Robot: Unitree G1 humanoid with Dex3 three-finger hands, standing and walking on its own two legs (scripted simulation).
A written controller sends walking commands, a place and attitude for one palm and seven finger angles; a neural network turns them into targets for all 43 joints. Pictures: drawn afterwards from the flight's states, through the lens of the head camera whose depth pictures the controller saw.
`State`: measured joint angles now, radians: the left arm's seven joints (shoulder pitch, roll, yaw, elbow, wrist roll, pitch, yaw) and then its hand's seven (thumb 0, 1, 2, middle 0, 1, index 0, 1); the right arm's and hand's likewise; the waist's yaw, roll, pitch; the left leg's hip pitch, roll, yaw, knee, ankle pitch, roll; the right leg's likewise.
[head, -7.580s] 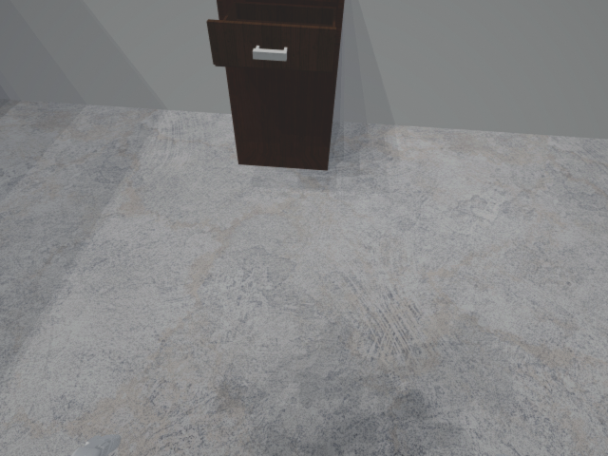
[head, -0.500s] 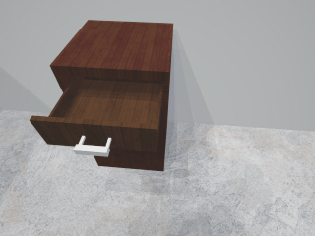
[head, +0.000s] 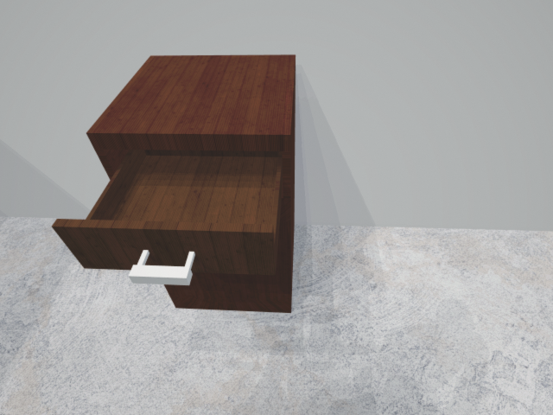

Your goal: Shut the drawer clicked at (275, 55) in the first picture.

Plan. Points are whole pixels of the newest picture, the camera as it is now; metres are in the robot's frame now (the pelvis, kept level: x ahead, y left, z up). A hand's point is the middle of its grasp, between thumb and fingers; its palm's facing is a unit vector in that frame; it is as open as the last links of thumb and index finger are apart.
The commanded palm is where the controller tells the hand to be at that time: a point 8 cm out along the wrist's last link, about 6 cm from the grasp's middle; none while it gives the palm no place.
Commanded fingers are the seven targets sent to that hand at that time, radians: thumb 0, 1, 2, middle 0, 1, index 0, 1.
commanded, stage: look again from close up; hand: left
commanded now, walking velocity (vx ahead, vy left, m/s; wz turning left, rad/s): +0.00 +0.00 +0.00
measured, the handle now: (164, 265) +0.40 +0.24 -0.06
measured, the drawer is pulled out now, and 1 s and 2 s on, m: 0.24 0.24 0.24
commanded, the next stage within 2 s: raise the hand and make a fist in 0.26 s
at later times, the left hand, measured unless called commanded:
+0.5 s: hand out of the picture +0.14 +0.20 -0.07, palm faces +0.25 -0.96 -0.16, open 7.1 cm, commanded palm +0.10 +0.24 -0.06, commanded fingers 0.00 0.90 0.90 -0.36 -0.47 -0.36 -0.47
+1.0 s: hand (147, 395) +0.16 +0.19 -0.02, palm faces -0.01 -1.00 -0.07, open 4.8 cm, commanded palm +0.14 +0.25 -0.02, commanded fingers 0.00 0.90 0.90 -0.86 -1.01 -0.86 -1.01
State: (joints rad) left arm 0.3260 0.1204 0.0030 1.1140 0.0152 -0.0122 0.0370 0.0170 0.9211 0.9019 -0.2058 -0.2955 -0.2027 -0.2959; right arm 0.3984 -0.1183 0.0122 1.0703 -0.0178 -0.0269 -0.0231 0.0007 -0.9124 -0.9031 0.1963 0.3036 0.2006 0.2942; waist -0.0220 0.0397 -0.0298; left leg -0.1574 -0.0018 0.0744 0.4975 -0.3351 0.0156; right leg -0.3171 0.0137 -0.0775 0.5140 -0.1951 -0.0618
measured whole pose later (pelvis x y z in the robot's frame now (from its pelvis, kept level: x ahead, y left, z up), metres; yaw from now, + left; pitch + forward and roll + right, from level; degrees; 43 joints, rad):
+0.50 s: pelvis +0.00 +0.01 +0.00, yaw +2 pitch +1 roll +1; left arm 0.46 0.15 0.03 0.33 -0.15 -0.06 0.07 0.02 0.94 0.90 -0.23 -0.32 -0.23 -0.32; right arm 0.36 -0.22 0.02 0.89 0.03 -0.24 -0.07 0.01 -0.91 -0.90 0.20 0.30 0.20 0.29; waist -0.02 0.03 0.00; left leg -0.19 -0.03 0.06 0.51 -0.34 0.03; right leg -0.34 -0.02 -0.09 0.54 -0.22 -0.04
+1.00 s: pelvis -0.02 +0.00 -0.08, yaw +4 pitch +13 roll -2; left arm 0.45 0.23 0.11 -0.11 -0.23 -0.45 -0.32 0.02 0.90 0.90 -0.67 -0.80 -0.67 -0.81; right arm 0.17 -0.20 0.05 0.49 0.03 -0.25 -0.01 0.01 -0.91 -0.90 0.20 0.30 0.21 0.30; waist 0.04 0.01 -0.11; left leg -0.80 0.01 -0.02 1.18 -0.61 0.02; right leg -0.89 -0.03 -0.18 1.08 -0.42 -0.07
